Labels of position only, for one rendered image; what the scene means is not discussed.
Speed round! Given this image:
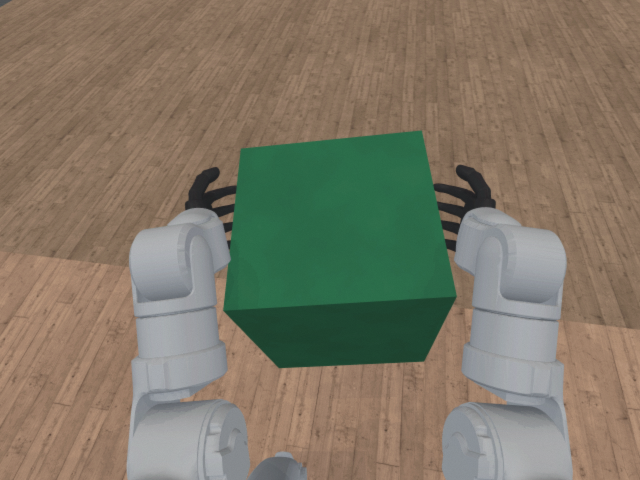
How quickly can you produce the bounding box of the left robot upper arm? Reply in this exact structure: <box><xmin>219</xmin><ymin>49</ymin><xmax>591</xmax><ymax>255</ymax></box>
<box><xmin>128</xmin><ymin>399</ymin><xmax>250</xmax><ymax>480</ymax></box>

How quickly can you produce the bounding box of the robot left hand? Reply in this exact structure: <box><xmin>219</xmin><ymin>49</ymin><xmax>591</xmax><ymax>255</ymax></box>
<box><xmin>185</xmin><ymin>167</ymin><xmax>237</xmax><ymax>249</ymax></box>

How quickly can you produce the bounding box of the right robot upper arm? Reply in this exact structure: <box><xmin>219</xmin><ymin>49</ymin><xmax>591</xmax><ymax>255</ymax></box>
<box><xmin>442</xmin><ymin>402</ymin><xmax>573</xmax><ymax>480</ymax></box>

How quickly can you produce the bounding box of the right robot forearm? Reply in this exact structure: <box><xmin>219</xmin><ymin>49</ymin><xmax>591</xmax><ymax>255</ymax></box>
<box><xmin>454</xmin><ymin>207</ymin><xmax>573</xmax><ymax>477</ymax></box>

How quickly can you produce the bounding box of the carton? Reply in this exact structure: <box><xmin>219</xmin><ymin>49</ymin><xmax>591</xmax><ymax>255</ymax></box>
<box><xmin>223</xmin><ymin>130</ymin><xmax>457</xmax><ymax>368</ymax></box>

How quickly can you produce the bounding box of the robot left thigh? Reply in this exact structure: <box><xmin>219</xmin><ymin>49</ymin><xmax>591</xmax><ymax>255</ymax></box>
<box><xmin>247</xmin><ymin>457</ymin><xmax>307</xmax><ymax>480</ymax></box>

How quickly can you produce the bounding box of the left robot forearm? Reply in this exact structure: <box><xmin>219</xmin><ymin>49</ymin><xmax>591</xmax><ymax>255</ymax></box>
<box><xmin>127</xmin><ymin>208</ymin><xmax>231</xmax><ymax>479</ymax></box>

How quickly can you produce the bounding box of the robot right hand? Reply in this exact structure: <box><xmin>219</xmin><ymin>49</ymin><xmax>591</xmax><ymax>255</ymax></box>
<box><xmin>433</xmin><ymin>165</ymin><xmax>496</xmax><ymax>252</ymax></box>

